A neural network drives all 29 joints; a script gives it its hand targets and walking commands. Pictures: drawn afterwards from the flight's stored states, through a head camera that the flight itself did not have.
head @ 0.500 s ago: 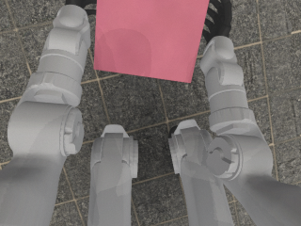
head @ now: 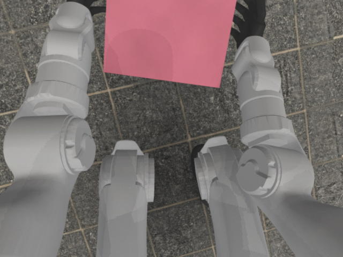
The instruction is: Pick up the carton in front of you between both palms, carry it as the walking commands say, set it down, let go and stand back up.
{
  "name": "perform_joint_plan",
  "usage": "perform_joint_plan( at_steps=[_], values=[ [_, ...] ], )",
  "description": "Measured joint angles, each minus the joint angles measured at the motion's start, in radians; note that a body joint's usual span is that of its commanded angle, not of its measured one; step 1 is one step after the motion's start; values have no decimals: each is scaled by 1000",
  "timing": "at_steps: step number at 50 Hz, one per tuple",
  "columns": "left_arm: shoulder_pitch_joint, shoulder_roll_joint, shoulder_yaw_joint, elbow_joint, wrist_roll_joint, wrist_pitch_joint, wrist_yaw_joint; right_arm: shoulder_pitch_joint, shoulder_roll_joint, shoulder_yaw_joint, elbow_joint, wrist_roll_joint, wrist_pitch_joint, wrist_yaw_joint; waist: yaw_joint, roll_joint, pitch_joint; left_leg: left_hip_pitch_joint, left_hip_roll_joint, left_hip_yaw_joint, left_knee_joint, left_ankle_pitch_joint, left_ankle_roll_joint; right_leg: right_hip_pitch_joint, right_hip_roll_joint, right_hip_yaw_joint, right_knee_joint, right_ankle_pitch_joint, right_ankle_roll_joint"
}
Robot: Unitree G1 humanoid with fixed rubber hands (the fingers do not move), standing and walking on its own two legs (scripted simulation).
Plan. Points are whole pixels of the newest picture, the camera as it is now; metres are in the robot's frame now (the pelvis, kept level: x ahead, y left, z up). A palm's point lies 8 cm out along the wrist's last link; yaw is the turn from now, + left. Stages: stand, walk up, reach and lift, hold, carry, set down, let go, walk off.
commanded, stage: set down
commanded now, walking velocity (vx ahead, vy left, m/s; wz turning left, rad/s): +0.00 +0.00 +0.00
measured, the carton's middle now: (165, 31) +0.54 +0.03 -0.25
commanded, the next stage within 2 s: let go in 1.82 s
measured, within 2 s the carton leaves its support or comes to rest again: rests again in 0.06 s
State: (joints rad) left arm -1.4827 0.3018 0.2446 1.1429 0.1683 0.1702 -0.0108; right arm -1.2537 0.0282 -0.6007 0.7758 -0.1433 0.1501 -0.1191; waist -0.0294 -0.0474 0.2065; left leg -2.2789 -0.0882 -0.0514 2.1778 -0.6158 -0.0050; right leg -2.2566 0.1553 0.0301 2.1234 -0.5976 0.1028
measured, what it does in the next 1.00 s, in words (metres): stands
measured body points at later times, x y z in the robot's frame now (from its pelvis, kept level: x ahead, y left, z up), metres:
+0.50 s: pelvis +0.01 +0.00 -0.01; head +0.37 +0.05 +0.25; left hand +0.57 +0.18 -0.19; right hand +0.54 -0.13 -0.18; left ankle +0.09 +0.11 -0.35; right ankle +0.11 -0.13 -0.35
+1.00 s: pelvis -0.02 +0.00 +0.01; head +0.33 +0.04 +0.28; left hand +0.56 +0.22 -0.13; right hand +0.52 -0.15 -0.13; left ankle +0.09 +0.11 -0.35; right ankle +0.11 -0.12 -0.35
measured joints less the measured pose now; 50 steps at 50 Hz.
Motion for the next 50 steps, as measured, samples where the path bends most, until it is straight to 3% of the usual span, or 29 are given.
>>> perform_joint_plan(
  at_steps=[18,27,30,34,40,44,50],
  values=[
    [34,1,4,-19,-11,-47,-25,-6,-36,5,62,-2,-43,54,4,-2,-10,-18,19,9,27,-46,18,-16,-14,-9,23,-43,-8],
    [23,31,-38,26,-41,-83,-28,-22,-65,55,132,5,-66,51,-2,2,19,-13,24,8,46,-36,19,-6,-22,-19,39,-36,-6],
    [50,69,-87,61,-101,-114,-1,-9,-102,145,209,63,-86,26,-9,5,43,-7,25,8,48,-28,19,2,-27,-23,40,-29,-7],
    [98,143,-159,65,-229,-146,30,7,-176,255,252,210,-121,-13,-16,1,93,4,36,11,51,-10,23,13,-40,-33,43,-10,-16],
    [65,231,-279,18,-369,-140,22,-15,-252,385,227,382,-120,-39,-15,-7,158,16,55,18,62,20,33,23,-59,-46,53,28,-30],
    [7,250,-308,11,-399,-110,11,-33,-242,401,182,401,-95,-67,-20,-4,155,21,56,21,53,37,33,27,-65,-46,46,43,-33],
    [24,228,-276,-38,-366,-54,5,16,-182,382,64,345,-43,-108,-28,14,83,70,55,24,-20,38,31,73,-73,-40,-20,43,-42]
  ],
)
